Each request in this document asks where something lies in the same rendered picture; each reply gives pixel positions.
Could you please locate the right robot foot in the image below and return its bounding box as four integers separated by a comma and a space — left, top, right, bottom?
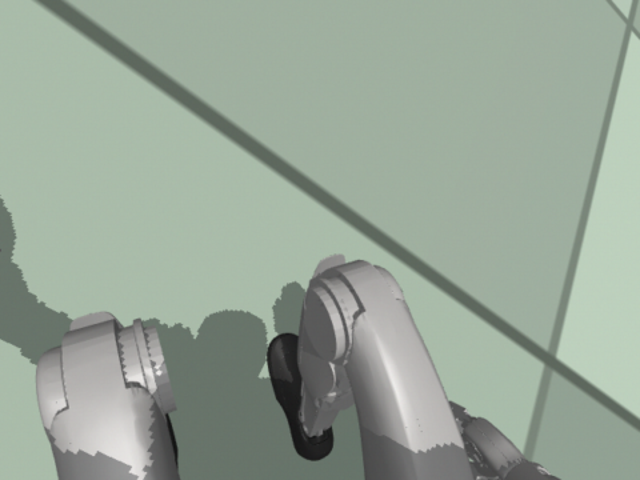
267, 333, 333, 461

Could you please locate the right robot arm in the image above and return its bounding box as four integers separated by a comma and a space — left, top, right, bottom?
504, 462, 561, 480

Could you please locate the right robot hand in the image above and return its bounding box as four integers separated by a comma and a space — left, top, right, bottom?
449, 401, 528, 480

